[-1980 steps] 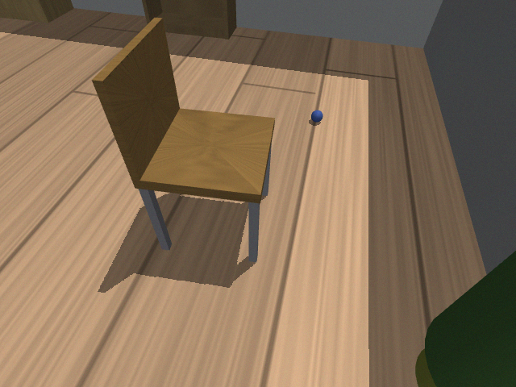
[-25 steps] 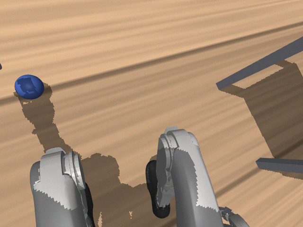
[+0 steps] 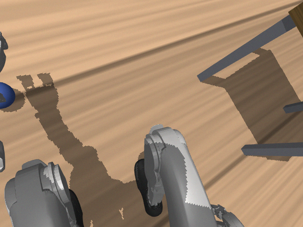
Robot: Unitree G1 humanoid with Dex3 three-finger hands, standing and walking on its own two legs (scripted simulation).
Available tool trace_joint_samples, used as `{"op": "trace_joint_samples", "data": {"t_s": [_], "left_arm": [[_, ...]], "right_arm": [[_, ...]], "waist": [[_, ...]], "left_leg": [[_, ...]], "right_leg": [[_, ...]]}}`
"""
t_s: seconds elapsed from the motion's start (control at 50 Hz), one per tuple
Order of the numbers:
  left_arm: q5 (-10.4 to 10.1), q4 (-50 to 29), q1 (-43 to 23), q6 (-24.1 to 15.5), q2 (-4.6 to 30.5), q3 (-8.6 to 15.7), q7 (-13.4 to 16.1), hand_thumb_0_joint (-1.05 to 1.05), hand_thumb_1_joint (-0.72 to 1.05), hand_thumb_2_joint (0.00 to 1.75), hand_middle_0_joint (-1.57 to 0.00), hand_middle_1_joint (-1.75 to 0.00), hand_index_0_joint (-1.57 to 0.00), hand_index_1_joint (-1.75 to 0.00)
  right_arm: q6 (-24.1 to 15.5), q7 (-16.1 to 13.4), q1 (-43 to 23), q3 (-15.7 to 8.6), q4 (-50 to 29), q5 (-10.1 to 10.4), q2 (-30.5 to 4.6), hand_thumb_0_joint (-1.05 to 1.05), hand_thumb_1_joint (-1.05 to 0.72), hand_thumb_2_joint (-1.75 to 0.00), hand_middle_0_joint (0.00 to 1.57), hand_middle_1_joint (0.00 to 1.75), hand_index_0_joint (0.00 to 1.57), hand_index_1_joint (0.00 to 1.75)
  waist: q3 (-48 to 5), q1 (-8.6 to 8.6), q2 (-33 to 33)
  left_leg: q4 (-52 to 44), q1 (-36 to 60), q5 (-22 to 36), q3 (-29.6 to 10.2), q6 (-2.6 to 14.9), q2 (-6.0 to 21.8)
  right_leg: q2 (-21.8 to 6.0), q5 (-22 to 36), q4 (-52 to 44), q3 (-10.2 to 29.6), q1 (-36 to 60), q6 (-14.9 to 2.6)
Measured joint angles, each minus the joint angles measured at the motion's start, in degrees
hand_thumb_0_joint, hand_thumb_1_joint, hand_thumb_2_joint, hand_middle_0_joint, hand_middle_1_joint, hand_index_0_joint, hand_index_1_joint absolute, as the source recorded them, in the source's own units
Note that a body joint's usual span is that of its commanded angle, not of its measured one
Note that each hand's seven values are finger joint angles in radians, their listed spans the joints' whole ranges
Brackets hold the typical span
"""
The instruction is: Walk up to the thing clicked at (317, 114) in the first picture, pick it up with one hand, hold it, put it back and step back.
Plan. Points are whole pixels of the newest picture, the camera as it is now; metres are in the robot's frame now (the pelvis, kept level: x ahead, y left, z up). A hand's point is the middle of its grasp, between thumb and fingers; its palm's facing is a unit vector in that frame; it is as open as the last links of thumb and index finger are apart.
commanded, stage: approach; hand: left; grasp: from above
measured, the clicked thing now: out of the picture +0.52 +0.28 -0.29
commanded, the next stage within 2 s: close in in 0.34 s
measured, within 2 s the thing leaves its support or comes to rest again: neither
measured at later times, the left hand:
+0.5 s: hand out of the picture +0.49 +0.31 -0.18, palm faces -0.47 -0.07 -0.88, open 13.8 cm
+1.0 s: hand out of the picture +0.51 +0.28 -0.21, palm faces -0.46 -0.07 -0.88, open 13.8 cm
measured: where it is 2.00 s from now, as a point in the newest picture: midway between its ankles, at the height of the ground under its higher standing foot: (115, 213)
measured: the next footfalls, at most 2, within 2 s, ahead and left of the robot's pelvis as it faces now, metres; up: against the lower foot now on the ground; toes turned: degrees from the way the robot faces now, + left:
none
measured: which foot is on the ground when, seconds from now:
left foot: down 0.00-1.00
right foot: down 0.00-1.00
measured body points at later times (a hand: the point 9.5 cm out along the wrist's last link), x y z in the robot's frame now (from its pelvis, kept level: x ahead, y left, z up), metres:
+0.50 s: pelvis +0.00 +0.00 -0.01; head +0.26 +0.07 +0.35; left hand +0.51 +0.31 -0.13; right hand +0.02 -0.28 -0.10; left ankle +0.07 +0.13 -0.30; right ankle +0.11 -0.14 -0.30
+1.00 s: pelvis +0.00 +0.00 -0.01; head +0.27 +0.08 +0.33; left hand +0.53 +0.28 -0.16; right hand +0.00 -0.27 -0.08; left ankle +0.07 +0.13 -0.30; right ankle +0.11 -0.14 -0.30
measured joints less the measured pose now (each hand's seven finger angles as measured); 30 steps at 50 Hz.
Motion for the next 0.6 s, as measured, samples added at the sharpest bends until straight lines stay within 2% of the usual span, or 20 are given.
{"op": "trace_joint_samples", "data": {"t_s": [0.1, 0.18, 0.26, 0.32, 0.42, 0.5, 0.54, 0.6], "left_arm": [[-1.8, 1.3, -1.5, 4.4, -0.3, 1.1, -0.5, 0.0, -0.51, 0.96, -0.08, -1.09, -0.1, -1.07], [-4.1, 1.1, -0.9, 6.2, 0.6, 1.8, -3.0, 0.0, -0.51, 0.96, -0.08, -1.09, -0.1, -1.06], [-6.2, 0.1, 1.8, 5.4, 2.1, 2.4, -6.2, 0.0, -0.51, 0.95, -0.08, -1.09, -0.1, -1.06], [-7.2, -1.7, 4.6, 3.2, 3.6, 3.1, -8.3, 0.0, -0.5, 0.94, -0.08, -1.09, -0.1, -1.06], [-6.8, -4.5, 7.2, -1.6, 5.8, 3.2, -9.4, 0.0, -0.49, 0.93, -0.08, -1.1, -0.11, -1.07], [-5.8, -6.9, 6.6, -4.0, 6.2, 0.7, -8.8, 0.0, -0.49, 0.94, -0.08, -1.1, -0.11, -1.07], [-5.3, -6.6, 5.3, -4.6, 6.0, -0.5, -8.0, 0.0, -0.48, 0.94, -0.08, -1.1, -0.11, -1.07], [-4.1, -4.9, 3.4, -4.7, 5.6, -1.8, -6.9, 0.0, -0.47, 0.95, -0.09, -1.1, -0.12, -1.07]], "right_arm": [[0.6, 0.3, 1.4, 1.1, -1.3, 0.8, -0.6, 0.0, -0.92, -0.9, 0.21, 0.3, 0.2, 0.3], [1.3, 0.3, 2.2, 2.1, -1.7, 1.7, -0.9, 0.0, -0.92, -0.9, 0.21, 0.3, 0.2, 0.3], [2.2, 0.0, 2.6, 2.7, -2.0, 2.4, -1.1, 0.0, -0.91, -0.9, 0.21, 0.3, 0.2, 0.3], [2.6, -0.3, 2.6, 3.0, -2.0, 2.5, -1.1, 0.0, -0.91, -0.9, 0.21, 0.3, 0.2, 0.3], [2.4, -0.4, 2.2, 2.5, -1.4, 1.7, -1.0, 0.0, -0.91, -0.9, 0.21, 0.3, 0.2, 0.3], [1.8, -0.4, 1.5, 1.3, -0.5, 1.0, -1.0, 0.0, -0.91, -0.9, 0.21, 0.3, 0.2, 0.3], [1.6, -0.3, 0.8, 0.9, -0.2, 0.8, -1.0, 0.0, -0.91, -0.9, 0.21, 0.3, 0.2, 0.3], [1.3, -0.2, -0.5, 0.7, -0.3, 0.5, -1.2, 0.0, -0.91, -0.9, 0.21, 0.3, 0.2, 0.3]], "waist": [[0.2, -1.57, 1.4], [1.2, -1.77, 2.1], [2.3, -1.25, 2.2], [3.1, -0.28, 1.7], [3.6, 2.0, 0.1], [3.3, 3.68, -1.0], [2.9, 3.98, -1.4], [2.3, 3.54, -1.8]], "left_leg": [[-0.2, 0.0, -0.2, -0.2, -0.16, 0.6], [-0.3, 0.5, -0.3, -0.4, -0.22, 1.0], [-0.1, 1.0, -0.2, -0.6, -0.32, 1.1], [0.3, 1.1, 0.0, -0.8, -0.5, 0.9], [1.0, 0.7, 0.5, -1.2, -0.84, 0.2], [1.6, 0.0, 0.6, -1.2, -0.78, -0.4], [1.7, -0.2, 0.5, -1.1, -0.63, -0.7], [1.7, -0.3, 0.3, -1.2, -0.35, -0.8]], "right_leg": [[0.6, 0.4, -0.3, -0.1, -0.6, 0.24], [1.0, 0.8, -0.5, -0.3, -0.4, 0.2], [1.1, 1.0, -0.3, -0.4, -0.1, 0.07], [1.0, 1.1, 0.0, -0.6, 0.1, -0.02], [0.5, 1.0, 0.9, -0.8, 0.2, -0.15], [0.1, 0.6, 1.4, -0.7, 0.1, -0.07], [-0.1, 0.3, 1.4, -0.7, 0.2, 0.03], [-0.3, -0.1, 1.3, -0.8, 0.5, 0.12]]}}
